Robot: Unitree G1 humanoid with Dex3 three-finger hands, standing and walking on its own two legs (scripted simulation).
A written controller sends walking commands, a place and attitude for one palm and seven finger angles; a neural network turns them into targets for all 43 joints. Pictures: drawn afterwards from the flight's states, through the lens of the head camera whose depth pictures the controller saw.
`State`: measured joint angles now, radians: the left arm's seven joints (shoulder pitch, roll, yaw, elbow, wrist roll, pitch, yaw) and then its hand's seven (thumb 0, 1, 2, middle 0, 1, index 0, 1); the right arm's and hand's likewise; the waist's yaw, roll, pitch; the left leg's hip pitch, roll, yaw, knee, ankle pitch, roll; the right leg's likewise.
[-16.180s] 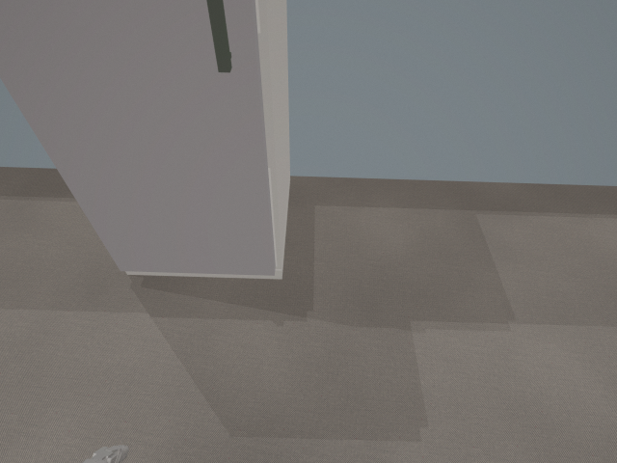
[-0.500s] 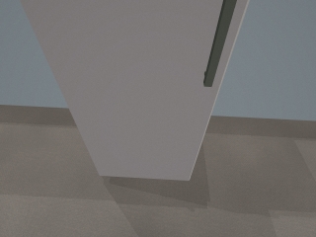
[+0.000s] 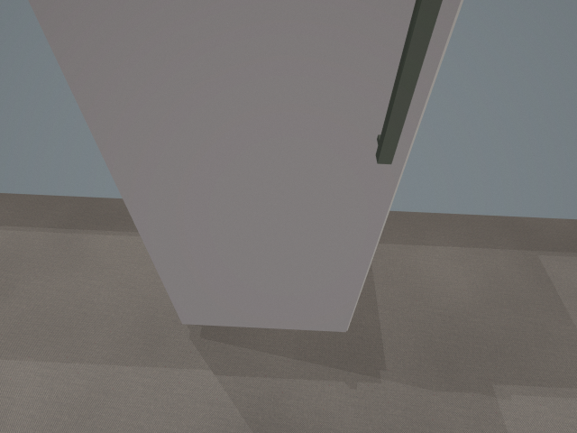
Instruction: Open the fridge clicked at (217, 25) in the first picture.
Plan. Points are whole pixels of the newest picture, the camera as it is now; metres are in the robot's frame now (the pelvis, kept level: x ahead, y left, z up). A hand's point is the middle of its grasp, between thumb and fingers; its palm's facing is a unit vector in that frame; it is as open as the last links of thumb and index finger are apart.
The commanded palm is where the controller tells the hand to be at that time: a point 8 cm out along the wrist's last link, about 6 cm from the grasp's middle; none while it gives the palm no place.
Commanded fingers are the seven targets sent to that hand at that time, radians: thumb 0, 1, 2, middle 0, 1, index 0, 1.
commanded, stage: look again from close up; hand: right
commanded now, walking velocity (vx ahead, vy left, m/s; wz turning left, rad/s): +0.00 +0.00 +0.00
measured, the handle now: (404, 68) +0.54 -0.12 +0.25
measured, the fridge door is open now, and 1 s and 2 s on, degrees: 0 0 0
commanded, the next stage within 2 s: shuffle to correct the standing spot in 1.54 s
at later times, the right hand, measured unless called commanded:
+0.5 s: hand out of the picture +0.06 -0.23 -0.16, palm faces -0.02 +0.95 -0.31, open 7.4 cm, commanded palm none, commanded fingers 0.00 -0.90 -0.90 0.20 0.30 0.20 0.30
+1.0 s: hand out of the picture +0.06 -0.23 -0.16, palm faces -0.02 +0.95 -0.31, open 7.4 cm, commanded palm none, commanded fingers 0.00 -0.90 -0.90 0.20 0.30 0.20 0.30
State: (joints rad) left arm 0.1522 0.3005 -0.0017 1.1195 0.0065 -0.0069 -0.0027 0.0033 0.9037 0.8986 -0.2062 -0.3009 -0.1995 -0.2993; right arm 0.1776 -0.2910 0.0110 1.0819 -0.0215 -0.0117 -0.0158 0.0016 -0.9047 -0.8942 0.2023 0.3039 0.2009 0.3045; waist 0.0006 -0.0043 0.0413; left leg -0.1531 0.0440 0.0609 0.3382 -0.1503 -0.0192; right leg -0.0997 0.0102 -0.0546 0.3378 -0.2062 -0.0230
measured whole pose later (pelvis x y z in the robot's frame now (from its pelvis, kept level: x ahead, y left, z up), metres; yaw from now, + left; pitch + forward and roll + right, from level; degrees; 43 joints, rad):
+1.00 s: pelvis +0.01 +0.00 +0.00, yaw +0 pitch -2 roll +0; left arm 0.15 0.30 -0.01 1.12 0.01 -0.01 0.00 0.00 0.90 0.90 -0.21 -0.30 -0.20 -0.30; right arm 0.18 -0.30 0.01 1.10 -0.02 -0.01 -0.01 0.00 -0.90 -0.89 0.20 0.30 0.20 0.30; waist -0.01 0.00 0.04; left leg -0.12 0.05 0.07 0.31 -0.15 -0.02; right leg -0.07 0.01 -0.05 0.30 -0.20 -0.02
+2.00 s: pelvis +0.06 +0.01 -0.01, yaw +1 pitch -1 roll +1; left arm 0.30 0.16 -0.01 1.16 0.01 -0.01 0.01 0.00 0.90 0.90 -0.21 -0.30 -0.20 -0.30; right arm 0.33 -0.17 0.00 1.13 -0.03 0.00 -0.01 0.00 -0.91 -0.89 0.20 0.30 0.20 0.30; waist 0.00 0.00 0.01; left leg -0.15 0.01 0.06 0.49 -0.31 0.00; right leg -0.09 -0.03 -0.06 0.49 -0.38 0.00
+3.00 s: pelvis +0.06 +0.00 -0.01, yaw +0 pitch -2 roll -1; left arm 0.33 0.18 -0.01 1.04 0.02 -0.01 0.02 0.00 0.91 0.90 -0.20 -0.30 -0.20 -0.30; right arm 0.28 -0.15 0.02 1.09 -0.01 0.00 -0.03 0.00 -0.91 -0.89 0.20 0.30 0.20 0.30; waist 0.00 -0.05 0.04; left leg -0.28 0.05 0.07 0.50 -0.20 0.00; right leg -0.07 0.01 -0.13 0.43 -0.34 -0.03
